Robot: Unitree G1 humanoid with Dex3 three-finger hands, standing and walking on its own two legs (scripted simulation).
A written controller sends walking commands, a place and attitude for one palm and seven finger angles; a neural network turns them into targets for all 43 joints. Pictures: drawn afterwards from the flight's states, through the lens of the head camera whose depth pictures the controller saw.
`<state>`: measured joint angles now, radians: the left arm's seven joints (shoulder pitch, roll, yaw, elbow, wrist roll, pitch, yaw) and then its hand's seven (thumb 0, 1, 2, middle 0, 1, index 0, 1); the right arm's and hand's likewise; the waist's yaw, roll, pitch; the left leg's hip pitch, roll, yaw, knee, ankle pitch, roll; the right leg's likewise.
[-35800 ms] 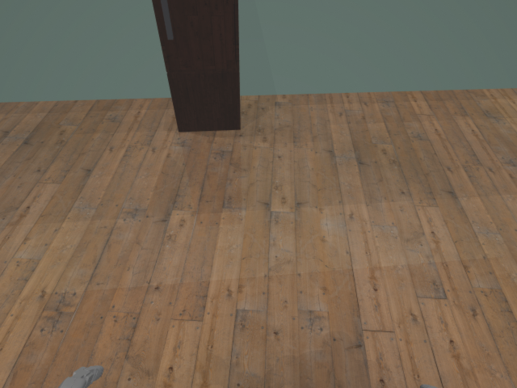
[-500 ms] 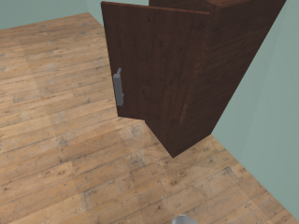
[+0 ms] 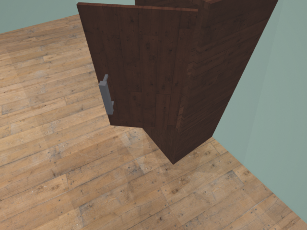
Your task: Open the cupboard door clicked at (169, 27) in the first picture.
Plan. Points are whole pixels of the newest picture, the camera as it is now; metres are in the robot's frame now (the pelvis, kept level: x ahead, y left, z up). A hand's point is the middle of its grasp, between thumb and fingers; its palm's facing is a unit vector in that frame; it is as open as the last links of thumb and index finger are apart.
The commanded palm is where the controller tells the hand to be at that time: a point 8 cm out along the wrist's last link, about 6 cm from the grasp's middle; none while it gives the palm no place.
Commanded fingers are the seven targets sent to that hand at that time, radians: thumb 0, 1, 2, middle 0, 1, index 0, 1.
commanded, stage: come to a stop and stand still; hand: left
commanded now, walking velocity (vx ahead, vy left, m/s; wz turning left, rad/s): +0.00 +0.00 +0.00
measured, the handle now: (108, 95) +0.61 +0.22 -0.07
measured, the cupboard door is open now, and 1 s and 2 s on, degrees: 49 49 49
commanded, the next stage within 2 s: look again from close up in 0.42 s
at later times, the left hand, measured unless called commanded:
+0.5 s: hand out of the picture -0.01 +0.15 -0.17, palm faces +0.05 -0.98 -0.17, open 7.3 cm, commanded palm none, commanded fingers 0.00 0.90 0.90 -0.20 -0.30 -0.20 -0.30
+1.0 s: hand out of the picture +0.04 +0.19 -0.16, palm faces +0.05 -0.97 -0.24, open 7.2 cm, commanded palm none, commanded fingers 0.00 0.90 0.90 -0.20 -0.30 -0.20 -0.30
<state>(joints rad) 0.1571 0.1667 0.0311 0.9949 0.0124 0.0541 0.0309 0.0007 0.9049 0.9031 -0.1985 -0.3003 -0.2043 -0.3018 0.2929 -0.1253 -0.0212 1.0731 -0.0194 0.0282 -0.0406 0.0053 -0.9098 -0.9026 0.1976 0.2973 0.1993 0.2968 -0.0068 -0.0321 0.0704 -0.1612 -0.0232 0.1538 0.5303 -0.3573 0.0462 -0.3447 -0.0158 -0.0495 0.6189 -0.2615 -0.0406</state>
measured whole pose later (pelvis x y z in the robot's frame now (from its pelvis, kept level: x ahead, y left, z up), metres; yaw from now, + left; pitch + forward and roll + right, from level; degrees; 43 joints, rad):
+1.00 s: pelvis +0.02 +0.01 +0.01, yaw +1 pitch -1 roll +1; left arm 0.25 0.14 0.00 1.12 0.01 -0.02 0.04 0.01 0.94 0.90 -0.20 -0.30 -0.20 -0.30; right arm 0.32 -0.15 0.02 1.11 -0.02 -0.04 -0.04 0.00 -0.91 -0.90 0.20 0.30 0.20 0.30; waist 0.00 0.04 0.03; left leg -0.06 -0.04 0.13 0.40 -0.32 0.05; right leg -0.24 -0.02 -0.06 0.51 -0.25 -0.03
